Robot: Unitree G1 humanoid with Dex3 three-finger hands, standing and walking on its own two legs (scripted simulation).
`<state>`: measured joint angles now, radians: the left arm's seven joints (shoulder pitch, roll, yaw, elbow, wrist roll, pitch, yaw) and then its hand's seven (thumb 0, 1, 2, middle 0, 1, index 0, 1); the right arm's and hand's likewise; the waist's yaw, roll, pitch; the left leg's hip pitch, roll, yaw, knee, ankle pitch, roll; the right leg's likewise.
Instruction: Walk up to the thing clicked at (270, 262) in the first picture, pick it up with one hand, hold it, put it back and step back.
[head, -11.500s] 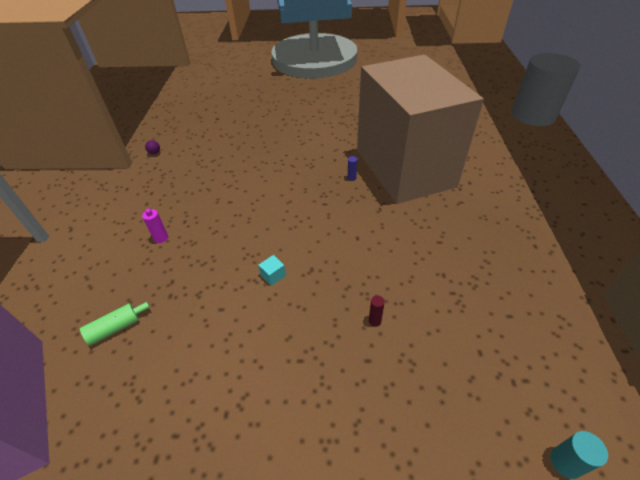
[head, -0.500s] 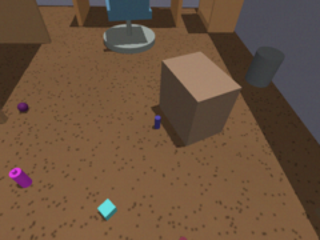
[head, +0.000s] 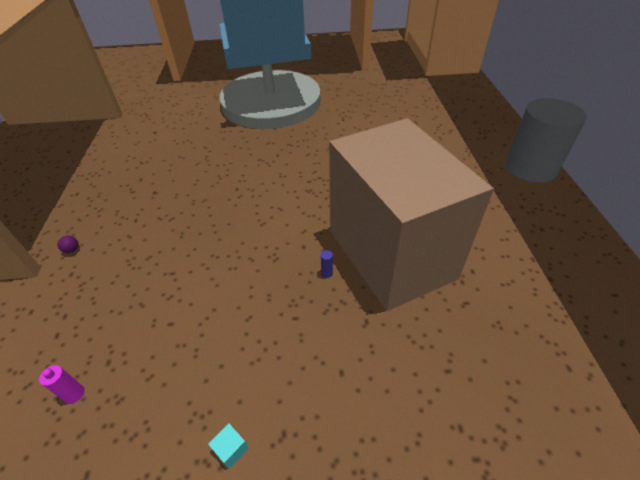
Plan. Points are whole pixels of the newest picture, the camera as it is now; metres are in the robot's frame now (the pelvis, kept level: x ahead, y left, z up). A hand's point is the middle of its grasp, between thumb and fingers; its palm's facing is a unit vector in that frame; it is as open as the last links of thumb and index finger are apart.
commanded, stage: walk up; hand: left
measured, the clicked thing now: (228, 446) +0.39 +0.31 -0.74
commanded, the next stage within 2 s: stand in 0.82 s
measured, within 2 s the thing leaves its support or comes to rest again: neither
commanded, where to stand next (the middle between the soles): +0.03 -0.01 m, yaw +3 degrees
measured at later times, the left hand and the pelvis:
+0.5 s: hand out of the picture +0.08 +0.25 -0.15, palm faces -0.03 -0.94 -0.33, open 7.4 cm; pelvis +0.01 +0.00 +0.01, yaw -1 degrees
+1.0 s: hand out of the picture +0.09 +0.25 -0.15, palm faces -0.04 -0.94 -0.34, open 7.4 cm; pelvis +0.01 +0.00 +0.01, yaw +0 degrees
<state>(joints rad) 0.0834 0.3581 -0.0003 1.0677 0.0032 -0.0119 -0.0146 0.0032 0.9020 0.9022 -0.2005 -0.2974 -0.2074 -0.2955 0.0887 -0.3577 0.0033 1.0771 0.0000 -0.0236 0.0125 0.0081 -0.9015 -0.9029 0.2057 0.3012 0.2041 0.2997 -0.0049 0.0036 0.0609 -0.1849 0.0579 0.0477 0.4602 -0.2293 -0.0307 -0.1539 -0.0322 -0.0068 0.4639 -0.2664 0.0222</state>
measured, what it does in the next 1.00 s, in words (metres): stands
